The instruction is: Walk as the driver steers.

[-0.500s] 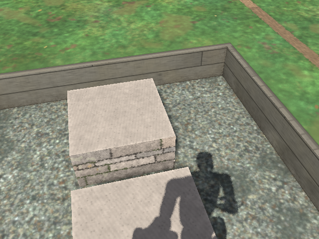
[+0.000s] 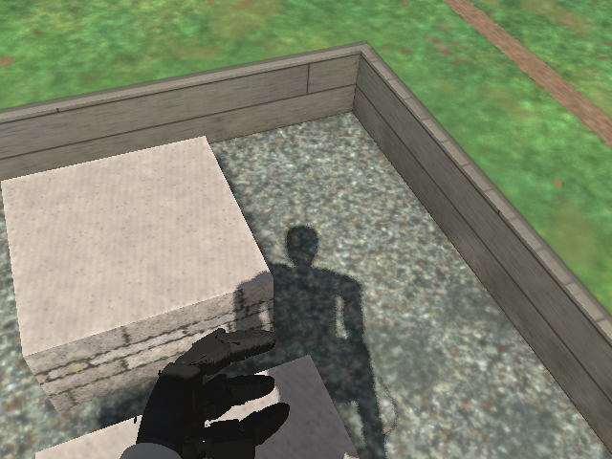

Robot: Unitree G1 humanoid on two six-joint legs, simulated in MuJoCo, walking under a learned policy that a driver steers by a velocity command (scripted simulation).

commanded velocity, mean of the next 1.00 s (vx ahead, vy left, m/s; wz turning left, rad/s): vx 0.50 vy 0.00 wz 0.00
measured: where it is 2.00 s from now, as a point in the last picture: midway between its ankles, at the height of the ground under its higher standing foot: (161, 232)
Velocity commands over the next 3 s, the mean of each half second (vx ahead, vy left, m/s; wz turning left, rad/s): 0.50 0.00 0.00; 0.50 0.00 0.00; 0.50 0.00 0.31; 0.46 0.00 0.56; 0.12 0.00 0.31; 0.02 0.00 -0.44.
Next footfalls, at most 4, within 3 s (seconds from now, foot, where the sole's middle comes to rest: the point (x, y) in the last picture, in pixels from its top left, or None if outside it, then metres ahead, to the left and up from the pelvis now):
0.06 right None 0.30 -0.03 -0.72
0.58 left None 0.49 0.09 -0.72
1.12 right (257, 419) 0.58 0.01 -0.72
1.58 left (149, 256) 1.05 0.24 -0.72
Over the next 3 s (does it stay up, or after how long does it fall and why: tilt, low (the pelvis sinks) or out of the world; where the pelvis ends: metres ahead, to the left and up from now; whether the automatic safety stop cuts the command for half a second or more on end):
stays up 1.18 0.25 0.04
